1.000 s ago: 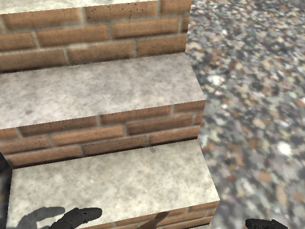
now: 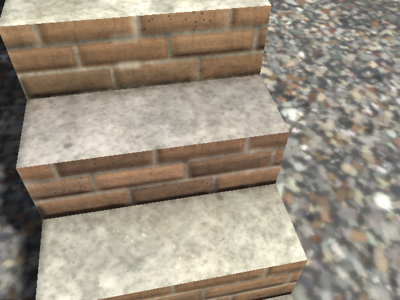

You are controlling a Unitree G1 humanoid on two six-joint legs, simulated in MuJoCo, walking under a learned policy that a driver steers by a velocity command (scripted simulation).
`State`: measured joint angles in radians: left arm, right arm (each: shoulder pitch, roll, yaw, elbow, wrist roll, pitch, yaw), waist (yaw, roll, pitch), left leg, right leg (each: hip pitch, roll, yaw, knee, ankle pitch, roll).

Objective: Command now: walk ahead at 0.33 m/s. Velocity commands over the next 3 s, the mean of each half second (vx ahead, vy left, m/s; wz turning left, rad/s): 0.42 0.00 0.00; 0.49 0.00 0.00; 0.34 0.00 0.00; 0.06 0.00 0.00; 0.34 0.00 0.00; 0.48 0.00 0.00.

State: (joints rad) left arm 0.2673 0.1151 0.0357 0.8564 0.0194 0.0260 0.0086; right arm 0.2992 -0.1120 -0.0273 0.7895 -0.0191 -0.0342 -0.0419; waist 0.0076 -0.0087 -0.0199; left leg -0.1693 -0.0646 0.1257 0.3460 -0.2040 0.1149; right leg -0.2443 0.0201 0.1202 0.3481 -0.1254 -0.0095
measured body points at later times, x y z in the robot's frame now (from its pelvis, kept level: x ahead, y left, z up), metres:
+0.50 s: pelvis +0.04 -0.03 +0.00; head +0.06 -0.03 +0.45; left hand +0.18 +0.18 -0.12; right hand +0.18 -0.25 -0.12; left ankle +0.00 +0.04 -0.74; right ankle +0.04 -0.15 -0.74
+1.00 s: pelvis +0.03 -0.05 +0.01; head +0.05 -0.04 +0.46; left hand +0.16 +0.17 -0.13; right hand +0.15 -0.27 -0.12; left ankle +0.00 +0.04 -0.74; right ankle +0.04 -0.15 -0.74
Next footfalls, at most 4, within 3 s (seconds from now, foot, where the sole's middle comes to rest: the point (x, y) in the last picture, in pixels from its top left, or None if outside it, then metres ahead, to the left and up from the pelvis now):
none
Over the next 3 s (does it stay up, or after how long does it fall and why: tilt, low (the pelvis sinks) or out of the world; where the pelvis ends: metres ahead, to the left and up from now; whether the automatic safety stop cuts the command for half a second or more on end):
stays up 0.04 -0.05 0.01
